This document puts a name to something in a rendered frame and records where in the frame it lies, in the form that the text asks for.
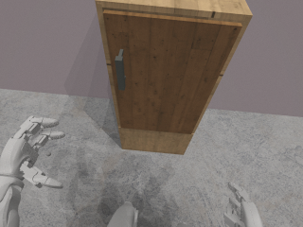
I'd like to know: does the left robot forearm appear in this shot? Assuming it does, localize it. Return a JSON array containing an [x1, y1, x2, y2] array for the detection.
[[0, 174, 25, 227]]

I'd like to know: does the robot left shin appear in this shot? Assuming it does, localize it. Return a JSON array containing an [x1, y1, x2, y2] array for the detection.
[[123, 201, 133, 206]]

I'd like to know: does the robot left hand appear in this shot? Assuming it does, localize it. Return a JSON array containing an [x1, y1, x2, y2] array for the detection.
[[0, 115, 65, 189]]

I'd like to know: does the robot left thigh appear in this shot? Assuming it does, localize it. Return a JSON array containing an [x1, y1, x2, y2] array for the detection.
[[107, 205, 138, 227]]

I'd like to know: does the cupboard door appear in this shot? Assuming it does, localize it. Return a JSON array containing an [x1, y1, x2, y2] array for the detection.
[[103, 9, 242, 134]]

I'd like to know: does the robot right hand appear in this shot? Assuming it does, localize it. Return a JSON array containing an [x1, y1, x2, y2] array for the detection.
[[224, 182, 263, 227]]

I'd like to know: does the handle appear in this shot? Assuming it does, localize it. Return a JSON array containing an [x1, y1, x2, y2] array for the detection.
[[115, 49, 126, 91]]

